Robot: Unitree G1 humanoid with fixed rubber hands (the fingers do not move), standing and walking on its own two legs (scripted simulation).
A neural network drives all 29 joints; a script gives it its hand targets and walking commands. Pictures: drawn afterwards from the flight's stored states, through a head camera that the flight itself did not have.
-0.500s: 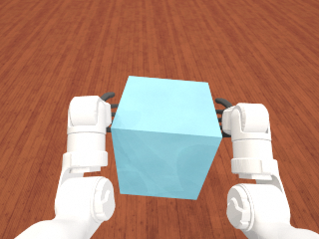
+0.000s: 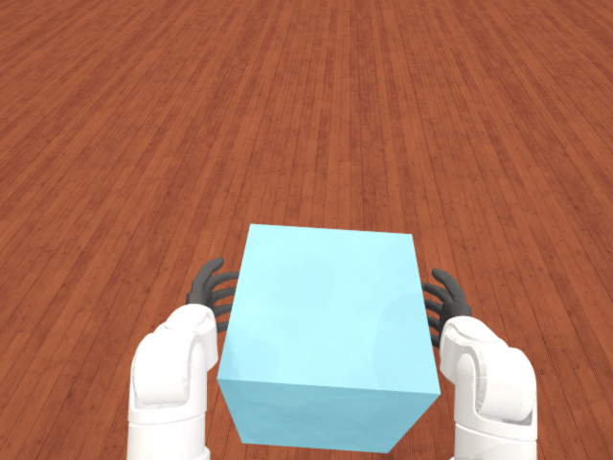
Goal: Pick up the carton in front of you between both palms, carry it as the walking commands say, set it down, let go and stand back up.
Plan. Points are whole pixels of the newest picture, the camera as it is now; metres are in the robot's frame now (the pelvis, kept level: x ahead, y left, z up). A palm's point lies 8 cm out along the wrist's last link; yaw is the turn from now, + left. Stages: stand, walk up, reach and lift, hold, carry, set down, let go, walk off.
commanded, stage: carry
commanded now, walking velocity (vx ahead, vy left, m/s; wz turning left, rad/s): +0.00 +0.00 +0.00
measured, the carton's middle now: (322, 344) +0.28 +0.00 +0.00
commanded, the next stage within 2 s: none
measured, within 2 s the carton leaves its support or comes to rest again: neither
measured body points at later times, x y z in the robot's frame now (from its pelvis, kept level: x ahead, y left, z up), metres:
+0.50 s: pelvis +0.22 +0.04 -0.01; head +0.20 +0.04 +0.44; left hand +0.51 +0.17 +0.07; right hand +0.48 -0.13 +0.06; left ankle +0.30 +0.12 -0.74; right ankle +0.11 -0.08 -0.74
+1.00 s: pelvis +0.23 +0.02 -0.02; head +0.18 +0.02 +0.43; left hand +0.51 +0.15 +0.06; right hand +0.48 -0.15 +0.06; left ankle +0.30 +0.12 -0.74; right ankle +0.11 -0.08 -0.74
